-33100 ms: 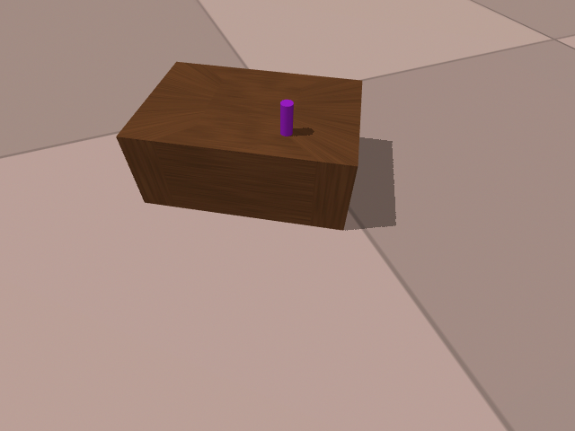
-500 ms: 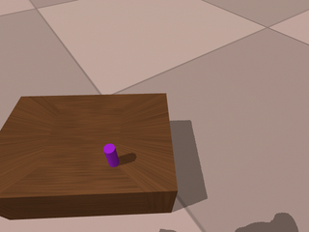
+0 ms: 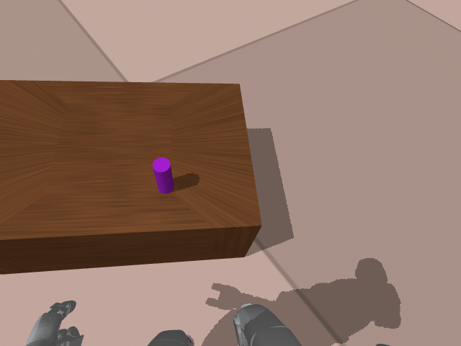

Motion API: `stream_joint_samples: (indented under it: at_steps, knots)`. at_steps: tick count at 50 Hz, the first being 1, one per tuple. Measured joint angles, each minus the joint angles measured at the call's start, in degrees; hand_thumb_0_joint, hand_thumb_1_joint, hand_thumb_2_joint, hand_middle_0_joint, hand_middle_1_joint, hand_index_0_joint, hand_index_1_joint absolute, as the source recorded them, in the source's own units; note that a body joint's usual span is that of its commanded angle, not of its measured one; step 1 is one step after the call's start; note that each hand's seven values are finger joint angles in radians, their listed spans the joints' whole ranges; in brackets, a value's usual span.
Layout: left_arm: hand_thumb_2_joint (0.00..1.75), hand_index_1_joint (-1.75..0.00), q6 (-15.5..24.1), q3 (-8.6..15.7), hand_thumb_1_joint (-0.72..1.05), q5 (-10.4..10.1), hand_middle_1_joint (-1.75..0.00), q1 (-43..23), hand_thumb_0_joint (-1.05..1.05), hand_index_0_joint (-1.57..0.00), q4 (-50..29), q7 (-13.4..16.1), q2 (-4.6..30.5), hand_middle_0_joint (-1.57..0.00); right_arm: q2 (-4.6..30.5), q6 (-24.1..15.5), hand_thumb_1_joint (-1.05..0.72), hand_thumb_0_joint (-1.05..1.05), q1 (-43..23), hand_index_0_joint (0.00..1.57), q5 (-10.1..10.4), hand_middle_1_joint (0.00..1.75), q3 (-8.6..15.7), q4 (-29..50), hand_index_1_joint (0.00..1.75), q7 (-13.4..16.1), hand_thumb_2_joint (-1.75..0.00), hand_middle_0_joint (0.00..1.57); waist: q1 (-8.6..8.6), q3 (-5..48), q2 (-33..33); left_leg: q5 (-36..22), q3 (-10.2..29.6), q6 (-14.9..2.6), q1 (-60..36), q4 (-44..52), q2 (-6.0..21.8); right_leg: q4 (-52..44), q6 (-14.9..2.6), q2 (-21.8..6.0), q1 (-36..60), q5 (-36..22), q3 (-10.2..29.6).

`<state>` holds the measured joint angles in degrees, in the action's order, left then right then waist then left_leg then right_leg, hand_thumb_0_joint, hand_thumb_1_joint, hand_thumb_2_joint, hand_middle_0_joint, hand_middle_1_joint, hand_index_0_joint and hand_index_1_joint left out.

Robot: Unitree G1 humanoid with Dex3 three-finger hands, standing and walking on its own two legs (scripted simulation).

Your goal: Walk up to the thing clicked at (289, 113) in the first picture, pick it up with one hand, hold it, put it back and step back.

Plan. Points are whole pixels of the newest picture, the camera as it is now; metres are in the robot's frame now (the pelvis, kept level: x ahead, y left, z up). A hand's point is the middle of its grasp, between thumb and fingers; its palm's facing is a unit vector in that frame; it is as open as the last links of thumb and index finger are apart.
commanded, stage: step back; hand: left
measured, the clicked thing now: (163, 176) +0.57 +0.18 -0.31
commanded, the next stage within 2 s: none
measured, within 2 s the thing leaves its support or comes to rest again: neither
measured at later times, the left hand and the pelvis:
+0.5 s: hand out of the picture +0.02 +0.23 -0.13, palm faces -0.04 -0.91 -0.42, open 7.4 cm; pelvis -0.11 -0.02 +0.00, yaw -2 degrees
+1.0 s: hand out of the picture -0.17 +0.22 -0.16, palm faces -0.08 -0.91 -0.41, open 7.3 cm; pelvis -0.26 -0.05 -0.02, yaw -4 degrees
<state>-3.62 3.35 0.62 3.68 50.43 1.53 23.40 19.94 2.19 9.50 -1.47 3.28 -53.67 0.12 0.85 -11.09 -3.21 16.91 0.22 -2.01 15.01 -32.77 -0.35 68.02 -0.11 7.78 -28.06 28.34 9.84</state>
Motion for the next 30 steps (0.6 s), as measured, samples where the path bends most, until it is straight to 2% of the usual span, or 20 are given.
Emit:
stream_joint_samples:
  at_steps: [3,6,9,11,13,14,16,18,20,23,26,28,29,30]
  knots:
    - [0.90,-0.30,-0.1,0.1,0.91,0.3,-0.30,2.1,0.00,-0.20,-0.6,-0.3,-0.7,-0.20,-0.1,-0.5,-0.90,0.00,-0.1,0.20,0.3,0.30,0.0,1.6,0.30,0.6,-0.90,0.21,-0.19,-0.5,0.8,-0.9,-0.9,-0.15,0.4,0.3,0.6,-3.1,1.15,-0.8,3.3,0.9,-0.8]
    - [0.90,-0.30,-0.2,0.4,0.91,0.4,-0.30,3.4,0.00,-0.20,-0.9,-0.6,-1.0,-0.21,0.0,-0.9,-0.90,0.00,-0.6,0.20,0.4,0.30,-0.2,3.4,0.30,0.8,-0.90,0.21,-0.29,-1.1,1.4,-1.2,-1.9,0.01,1.6,-0.8,1.2,-10.5,1.46,-2.6,6.9,1.4,-2.0]
    - [0.90,-0.30,0.1,0.6,0.91,0.5,-0.30,4.0,0.00,-0.20,-1.2,-1.0,-1.2,-0.21,0.5,-0.7,-0.90,0.00,-1.3,0.20,0.5,0.30,-0.4,4.7,0.30,0.5,-0.90,0.21,-0.61,-1.2,2.0,-1.0,-2.8,0.62,3.4,-3.0,1.8,-20.1,0.86,-4.8,10.4,-0.2,-4.1]
    - [0.90,-0.30,0.6,0.8,0.91,0.7,-0.30,4.5,0.00,-0.20,-1.2,-1.3,-1.4,-0.21,1.1,-0.2,-0.90,0.00,-1.8,0.20,0.6,0.30,-0.5,5.0,0.30,0.3,-0.90,0.21,-0.98,-0.6,2.7,-0.5,-3.3,1.22,5.1,-5.4,2.3,-28.5,0.03,-5.8,13.6,-4.8,-5.8]
    - [0.90,-0.30,1.2,0.9,0.91,1.3,-0.30,4.7,0.00,-0.20,-0.8,-1.3,-2.5,-0.21,2.0,0.5,-0.90,0.00,-2.8,0.20,1.1,0.30,-0.3,4.7,0.30,0.3,-0.90,0.21,-0.64,-0.7,5.4,-0.2,-1.6,1.51,6.5,-8.1,3.8,-31.5,-0.73,-4.4,14.8,-7.6,-7.4]
    - [0.90,-0.30,1.3,0.7,0.91,1.3,-0.30,5.1,0.00,-0.20,-1.0,-1.6,-2.7,-0.21,2.1,0.8,-0.90,0.00,-3.0,0.20,1.4,0.30,-0.2,4.3,0.30,0.5,-0.90,0.21,-0.53,-0.3,5.8,4.2,0.5,1.40,7.7,-10.9,2.7,-31.0,-1.09,-4.4,14.3,-7.6,-7.7]
    - [0.90,-0.30,1.4,0.4,0.91,1.2,-0.30,5.6,0.00,-0.20,-1.6,-1.8,-3.0,-0.21,2.0,1.4,-0.90,0.00,-3.3,0.20,1.6,0.30,-0.2,3.8,0.30,0.8,-0.90,0.21,-1.38,0.5,4.9,11.8,4.1,1.63,10.1,-21.3,-1.5,-30.7,-1.60,-5.5,13.4,-8.2,-6.9]
    - [0.90,-0.30,1.3,0.2,0.91,1.0,-0.30,5.8,0.00,-0.20,-2.3,-1.6,-3.5,-0.21,2.5,1.3,-0.90,0.00,-2.9,0.20,2.0,0.30,-0.3,3.7,0.30,0.9,-0.90,0.20,-1.77,1.2,4.7,12.9,6.5,1.82,11.3,-29.1,-4.4,-32.3,-1.59,-6.4,13.1,-9.8,-6.5]
    - [0.90,-0.30,1.1,0.1,0.91,1.1,-0.30,5.4,0.00,-0.20,-3.3,-1.4,-3.7,-0.21,3.1,0.7,-0.90,0.00,-2.3,0.20,2.1,0.30,-0.5,3.8,0.30,1.1,-0.90,0.20,-1.85,1.7,4.7,12.8,7.1,2.29,11.0,-32.0,-5.6,-33.4,-1.57,-7.0,12.4,-11.2,-6.7]
    - [0.90,-0.30,1.3,0.0,0.91,1.3,-0.30,4.5,0.00,-0.20,-5.3,-1.0,-3.8,-0.21,3.8,0.5,-0.90,0.00,-1.3,0.20,1.9,0.30,-0.6,3.7,0.30,1.3,-0.90,0.20,-1.86,1.8,4.8,13.2,6.5,2.97,8.4,-28.9,-5.2,-33.8,-1.46,-7.5,10.9,-12.7,-7.6]
    - [0.90,-0.30,1.4,-0.1,0.91,1.4,-0.30,3.3,0.00,-0.20,-7.3,-0.8,-3.2,-0.21,3.8,0.5,-0.90,0.00,-0.7,0.20,1.4,0.30,-0.5,3.6,0.30,1.2,-0.90,0.20,-1.73,1.2,4.3,13.1,4.3,2.83,4.3,-19.2,-3.4,-32.9,-1.10,-8.1,8.9,-13.5,-8.8]
    - [0.90,-0.30,1.2,-0.2,0.91,1.1,-0.30,2.7,0.00,-0.20,-8.1,-0.8,-2.5,-0.21,3.6,0.1,-0.90,0.00,-0.4,0.20,1.1,0.30,-0.4,3.6,0.30,0.9,-0.90,0.20,-1.34,0.8,3.5,9.4,2.6,2.10,0.7,-9.6,-2.1,-31.2,-0.68,-8.5,7.3,-13.6,-9.6]
    - [0.90,-0.30,1.0,-0.3,0.91,0.9,-0.30,2.4,0.00,-0.20,-8.3,-0.9,-2.1,-0.21,3.5,-0.2,-0.90,0.00,0.0,0.20,0.9,0.30,-0.2,3.6,0.30,0.7,-0.90,0.20,-1.05,0.8,3.2,5.0,2.0,1.69,-1.1,-4.4,-1.6,-29.8,-0.37,-8.7,6.3,-13.3,-10.0]
    - [0.90,-0.30,0.7,-0.2,0.91,0.7,-0.30,2.0,0.00,-0.20,-8.2,-1.0,-1.5,-0.21,2.8,-0.5,-0.90,0.00,-0.2,0.20,0.4,0.30,0.0,3.3,0.30,0.6,-0.90,0.20,-1.24,0.2,1.7,3.2,1.3,1.32,-1.6,-3.2,-2.4,-28.4,-0.11,-9.5,5.5,-13.1,-9.4]
